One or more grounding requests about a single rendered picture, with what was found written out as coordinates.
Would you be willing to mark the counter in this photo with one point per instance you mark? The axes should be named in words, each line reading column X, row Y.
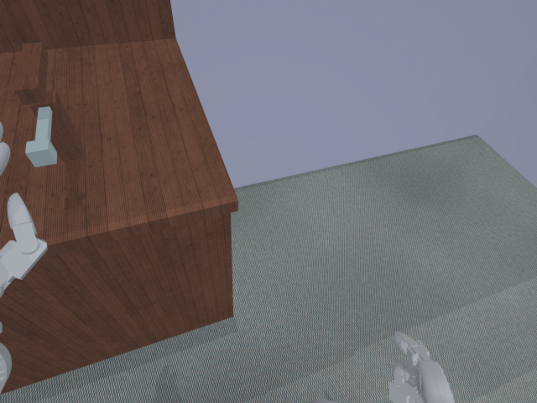
column 137, row 211

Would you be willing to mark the right robot hand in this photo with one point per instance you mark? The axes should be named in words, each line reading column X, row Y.
column 428, row 384

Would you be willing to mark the left robot hand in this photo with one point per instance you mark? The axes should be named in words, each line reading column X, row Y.
column 18, row 258

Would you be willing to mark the tap lever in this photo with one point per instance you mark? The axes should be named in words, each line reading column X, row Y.
column 41, row 151

